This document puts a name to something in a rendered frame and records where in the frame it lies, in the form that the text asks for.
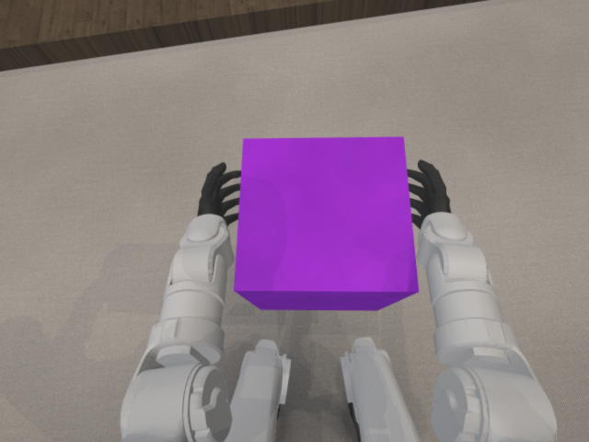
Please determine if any robot right upper arm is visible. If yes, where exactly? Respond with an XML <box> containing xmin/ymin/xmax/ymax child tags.
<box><xmin>431</xmin><ymin>364</ymin><xmax>556</xmax><ymax>442</ymax></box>

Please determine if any carton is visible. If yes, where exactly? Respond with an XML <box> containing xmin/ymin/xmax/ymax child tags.
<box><xmin>234</xmin><ymin>136</ymin><xmax>419</xmax><ymax>310</ymax></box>

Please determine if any robot left forearm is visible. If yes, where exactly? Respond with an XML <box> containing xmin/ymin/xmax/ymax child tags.
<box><xmin>121</xmin><ymin>214</ymin><xmax>234</xmax><ymax>438</ymax></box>

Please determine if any robot right forearm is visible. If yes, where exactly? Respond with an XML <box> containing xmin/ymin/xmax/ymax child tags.
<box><xmin>417</xmin><ymin>212</ymin><xmax>557</xmax><ymax>441</ymax></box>

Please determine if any robot left upper arm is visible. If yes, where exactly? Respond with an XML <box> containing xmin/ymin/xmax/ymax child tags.
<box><xmin>121</xmin><ymin>362</ymin><xmax>232</xmax><ymax>442</ymax></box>

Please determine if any right robot thigh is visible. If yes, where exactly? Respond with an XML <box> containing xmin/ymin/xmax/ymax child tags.
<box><xmin>341</xmin><ymin>345</ymin><xmax>421</xmax><ymax>442</ymax></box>

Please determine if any left robot hand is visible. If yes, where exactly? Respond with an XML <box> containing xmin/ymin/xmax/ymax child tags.
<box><xmin>197</xmin><ymin>162</ymin><xmax>241</xmax><ymax>226</ymax></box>

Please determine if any robot left shin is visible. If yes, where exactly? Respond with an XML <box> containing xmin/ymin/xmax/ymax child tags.
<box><xmin>240</xmin><ymin>340</ymin><xmax>280</xmax><ymax>372</ymax></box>

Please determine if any right robot hand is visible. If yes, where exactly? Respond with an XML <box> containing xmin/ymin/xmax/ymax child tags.
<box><xmin>407</xmin><ymin>160</ymin><xmax>451</xmax><ymax>229</ymax></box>

